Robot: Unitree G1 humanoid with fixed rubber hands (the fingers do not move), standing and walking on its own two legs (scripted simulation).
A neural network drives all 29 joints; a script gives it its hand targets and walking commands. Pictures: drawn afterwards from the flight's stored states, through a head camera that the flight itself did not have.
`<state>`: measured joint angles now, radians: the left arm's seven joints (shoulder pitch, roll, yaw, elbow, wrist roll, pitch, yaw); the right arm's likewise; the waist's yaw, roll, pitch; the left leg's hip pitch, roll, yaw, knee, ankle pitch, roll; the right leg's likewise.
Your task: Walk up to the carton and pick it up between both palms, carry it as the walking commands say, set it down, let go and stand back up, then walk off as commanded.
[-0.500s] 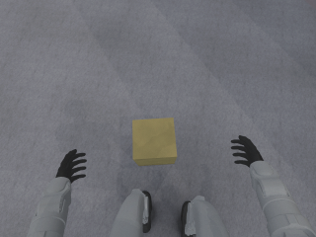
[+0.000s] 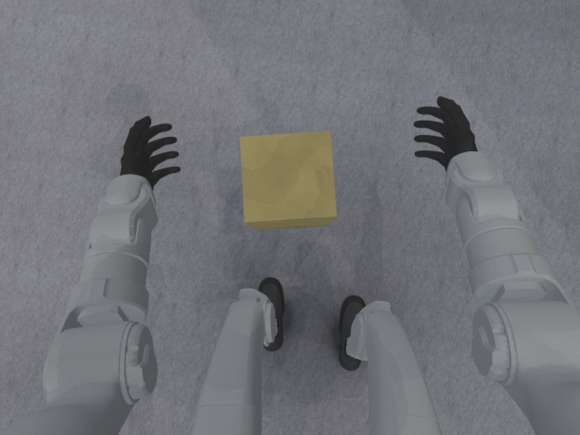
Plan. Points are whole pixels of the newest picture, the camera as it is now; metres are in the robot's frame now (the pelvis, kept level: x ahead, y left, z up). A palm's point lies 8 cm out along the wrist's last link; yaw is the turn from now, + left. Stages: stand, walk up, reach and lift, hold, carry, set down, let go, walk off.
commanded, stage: reach and lift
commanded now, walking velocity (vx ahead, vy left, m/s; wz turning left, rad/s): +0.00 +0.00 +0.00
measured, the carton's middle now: (289, 186) +0.49 +0.07 -0.55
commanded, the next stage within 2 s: none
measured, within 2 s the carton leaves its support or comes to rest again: neither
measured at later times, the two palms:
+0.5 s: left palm (176, 146) +0.47 +0.23 -0.16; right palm (424, 126) +0.52 -0.14 -0.15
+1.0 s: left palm (204, 175) +0.47 +0.23 -0.34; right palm (390, 160) +0.51 -0.14 -0.34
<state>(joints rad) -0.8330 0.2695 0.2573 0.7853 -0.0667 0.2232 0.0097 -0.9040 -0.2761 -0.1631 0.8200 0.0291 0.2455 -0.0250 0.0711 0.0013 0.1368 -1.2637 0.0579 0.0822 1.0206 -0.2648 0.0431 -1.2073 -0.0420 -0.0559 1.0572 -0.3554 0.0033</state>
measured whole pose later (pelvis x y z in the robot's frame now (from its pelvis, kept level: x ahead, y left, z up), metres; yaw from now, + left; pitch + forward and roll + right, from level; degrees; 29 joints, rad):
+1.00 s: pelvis -0.02 -0.02 -0.17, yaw +1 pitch +42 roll -1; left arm -1.19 0.35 0.24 0.83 -0.13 0.12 0.07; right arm -1.23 -0.26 -0.14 0.80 0.15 0.17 -0.18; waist 0.05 -0.04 0.25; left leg -1.98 0.04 -0.02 1.68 -0.43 -0.01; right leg -1.90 0.01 -0.03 1.74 -0.57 -0.01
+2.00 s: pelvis -0.04 -0.02 -0.30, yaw +0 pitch +34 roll -1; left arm -1.46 0.41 0.08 1.23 -0.27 0.02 0.09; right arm -1.47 -0.35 0.01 1.18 0.28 0.07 -0.13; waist 0.06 -0.03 0.43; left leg -2.25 0.05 -0.01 2.11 -0.46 0.01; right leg -2.17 0.03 -0.01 2.19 -0.62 0.00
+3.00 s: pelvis -0.04 -0.03 -0.31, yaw +2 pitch +33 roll +0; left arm -1.48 0.39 0.11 1.16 -0.22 0.14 0.12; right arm -1.51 -0.20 -0.15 1.10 0.07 0.19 -0.15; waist 0.05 -0.02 0.44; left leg -2.28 0.02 -0.03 2.15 -0.45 -0.02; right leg -2.20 0.07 -0.01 2.25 -0.62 0.02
